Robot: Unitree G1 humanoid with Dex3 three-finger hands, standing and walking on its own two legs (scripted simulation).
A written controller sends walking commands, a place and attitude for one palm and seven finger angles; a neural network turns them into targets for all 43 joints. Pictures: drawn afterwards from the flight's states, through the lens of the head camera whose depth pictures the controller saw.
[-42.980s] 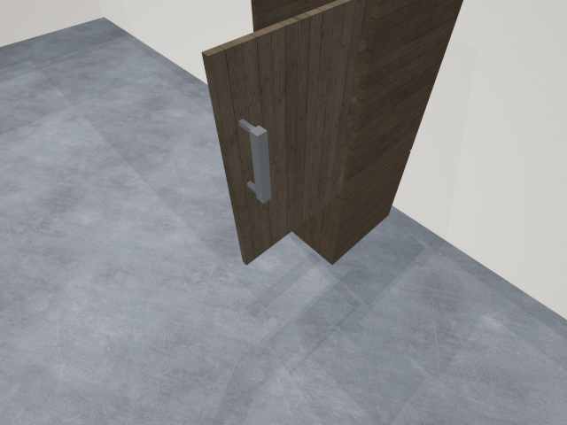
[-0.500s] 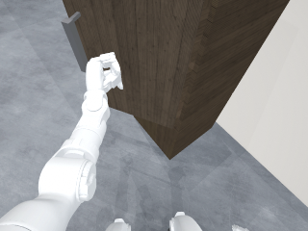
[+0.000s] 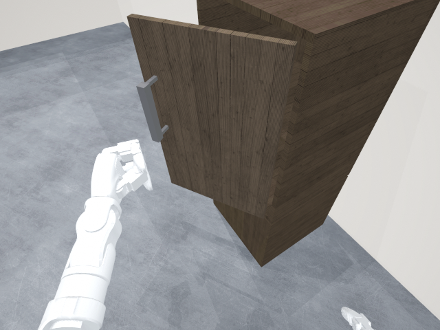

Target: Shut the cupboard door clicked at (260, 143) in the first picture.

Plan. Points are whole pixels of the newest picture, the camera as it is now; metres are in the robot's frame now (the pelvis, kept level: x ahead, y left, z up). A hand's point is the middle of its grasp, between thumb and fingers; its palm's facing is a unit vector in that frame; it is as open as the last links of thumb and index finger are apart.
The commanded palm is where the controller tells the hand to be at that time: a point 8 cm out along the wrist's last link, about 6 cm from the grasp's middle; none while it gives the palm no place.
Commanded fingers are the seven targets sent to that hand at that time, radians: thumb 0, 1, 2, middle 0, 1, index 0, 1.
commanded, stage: draw the hand back to the body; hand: left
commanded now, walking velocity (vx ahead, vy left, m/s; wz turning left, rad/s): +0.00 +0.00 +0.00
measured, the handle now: (155, 110) +0.64 +0.20 +0.05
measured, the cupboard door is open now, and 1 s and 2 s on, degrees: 31 31 31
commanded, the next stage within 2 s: step back with the hand held close in 1.04 s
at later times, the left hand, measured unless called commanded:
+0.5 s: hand (44, 220) +0.24 +0.25 +0.16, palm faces +0.38 -0.86 -0.34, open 4.8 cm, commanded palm +0.19 +0.29 +0.18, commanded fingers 0.00 0.90 0.90 -0.39 -0.51 -0.39 -0.51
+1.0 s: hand (3, 241) +0.20 +0.27 +0.18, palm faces +0.48 -0.78 -0.40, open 7.4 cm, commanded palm +0.15 +0.31 +0.20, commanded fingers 0.00 0.90 0.90 -0.20 -0.30 -0.20 -0.30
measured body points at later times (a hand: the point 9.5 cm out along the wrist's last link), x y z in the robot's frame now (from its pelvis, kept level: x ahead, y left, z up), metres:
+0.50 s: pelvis +0.02 +0.01 +0.02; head -0.01 -0.02 +0.47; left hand +0.21 +0.29 +0.18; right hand +0.21 -0.19 -0.07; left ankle -0.01 +0.13 -0.72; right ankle +0.01 -0.12 -0.72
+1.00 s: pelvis +0.01 +0.01 +0.02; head -0.01 -0.02 +0.47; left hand +0.17 +0.31 +0.20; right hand +0.20 -0.21 -0.06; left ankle -0.01 +0.13 -0.72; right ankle +0.01 -0.12 -0.72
